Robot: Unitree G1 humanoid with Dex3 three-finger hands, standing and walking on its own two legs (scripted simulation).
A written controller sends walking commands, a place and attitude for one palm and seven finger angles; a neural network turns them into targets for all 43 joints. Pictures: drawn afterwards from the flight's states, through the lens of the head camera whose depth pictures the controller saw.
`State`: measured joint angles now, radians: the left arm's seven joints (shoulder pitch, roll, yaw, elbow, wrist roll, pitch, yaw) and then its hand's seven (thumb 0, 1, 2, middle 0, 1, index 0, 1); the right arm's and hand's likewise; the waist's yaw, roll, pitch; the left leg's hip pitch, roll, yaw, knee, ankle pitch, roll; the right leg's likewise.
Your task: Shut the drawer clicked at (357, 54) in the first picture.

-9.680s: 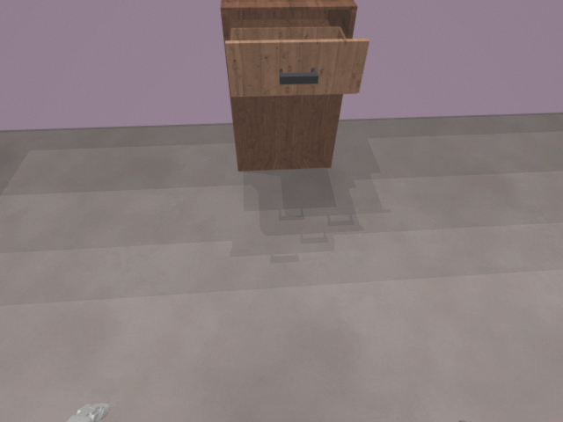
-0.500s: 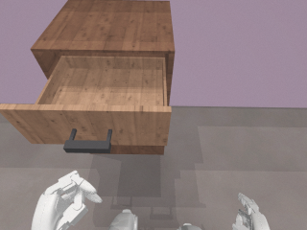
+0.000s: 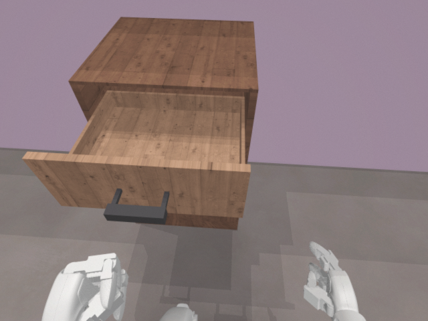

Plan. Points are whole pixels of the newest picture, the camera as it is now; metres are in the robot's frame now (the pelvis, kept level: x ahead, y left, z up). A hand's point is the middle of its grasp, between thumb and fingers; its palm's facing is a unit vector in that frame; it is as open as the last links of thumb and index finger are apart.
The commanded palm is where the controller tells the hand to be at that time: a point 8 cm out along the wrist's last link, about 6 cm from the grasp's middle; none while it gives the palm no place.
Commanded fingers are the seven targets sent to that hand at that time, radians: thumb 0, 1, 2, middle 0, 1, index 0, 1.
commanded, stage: raise the hand and make a fist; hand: left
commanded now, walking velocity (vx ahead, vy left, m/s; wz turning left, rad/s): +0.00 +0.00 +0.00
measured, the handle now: (139, 204) +0.35 +0.19 +0.00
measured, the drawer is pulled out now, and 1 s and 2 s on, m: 0.27 0.27 0.27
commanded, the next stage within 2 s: bring the fist close to the handle in 0.46 s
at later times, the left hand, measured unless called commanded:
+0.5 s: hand (118, 297) +0.15 +0.15 +0.10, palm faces +0.02 -1.00 -0.04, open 3.3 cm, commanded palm +0.10 +0.20 +0.10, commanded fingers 0.00 0.90 0.90 -1.40 -1.60 -1.40 -1.60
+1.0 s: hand (137, 280) +0.18 +0.14 +0.06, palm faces -0.01 -1.00 -0.03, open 3.3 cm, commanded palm +0.15 +0.20 +0.05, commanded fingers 0.00 0.90 0.90 -1.40 -1.60 -1.40 -1.60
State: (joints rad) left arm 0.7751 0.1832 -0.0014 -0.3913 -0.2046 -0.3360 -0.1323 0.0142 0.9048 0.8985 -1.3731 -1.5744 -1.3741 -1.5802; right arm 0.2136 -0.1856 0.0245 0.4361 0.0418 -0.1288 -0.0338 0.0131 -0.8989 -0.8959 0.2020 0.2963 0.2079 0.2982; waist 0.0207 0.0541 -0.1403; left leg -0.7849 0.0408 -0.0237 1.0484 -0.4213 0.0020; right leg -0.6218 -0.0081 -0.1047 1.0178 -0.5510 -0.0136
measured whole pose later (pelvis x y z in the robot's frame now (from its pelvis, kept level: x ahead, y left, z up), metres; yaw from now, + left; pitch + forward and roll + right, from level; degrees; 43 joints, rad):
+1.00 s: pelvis +0.00 -0.01 -0.01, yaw -1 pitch +12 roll -2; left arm 0.65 0.17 0.03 -0.24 -0.21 -0.40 -0.15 0.01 0.90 0.90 -1.39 -1.60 -1.40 -1.60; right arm 0.22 -0.21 -0.01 0.49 0.03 -0.13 -0.04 0.01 -0.90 -0.90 0.20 0.30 0.21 0.30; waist -0.01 0.04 -0.15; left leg -0.88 0.05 -0.02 1.11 -0.44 -0.01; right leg -0.73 0.00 -0.10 1.10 -0.58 -0.03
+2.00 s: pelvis +0.00 +0.00 -0.04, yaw -2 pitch +19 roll -3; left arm 0.43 0.18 0.03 -0.07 -0.18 -0.44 -0.08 0.01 0.90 0.90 -1.39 -1.60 -1.39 -1.60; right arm 0.20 -0.21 0.01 0.49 0.00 -0.06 -0.02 0.01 -0.90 -0.90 0.20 0.30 0.21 0.30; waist -0.03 0.03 -0.18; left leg -1.10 0.06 -0.02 1.26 -0.50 0.00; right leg -0.94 0.00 -0.09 1.24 -0.64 -0.02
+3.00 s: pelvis -0.01 +0.00 -0.04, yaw -2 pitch +19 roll -3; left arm -0.08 0.22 0.12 0.34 -0.18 -0.41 -0.08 0.02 0.85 0.90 -1.39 -1.60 -1.40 -1.60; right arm 0.20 -0.24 0.02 0.58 0.00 -0.04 -0.02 0.01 -0.90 -0.90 0.20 0.30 0.21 0.30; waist -0.05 0.03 -0.16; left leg -1.09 0.06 -0.01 1.21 -0.47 0.00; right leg -0.94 0.01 -0.08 1.20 -0.60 -0.01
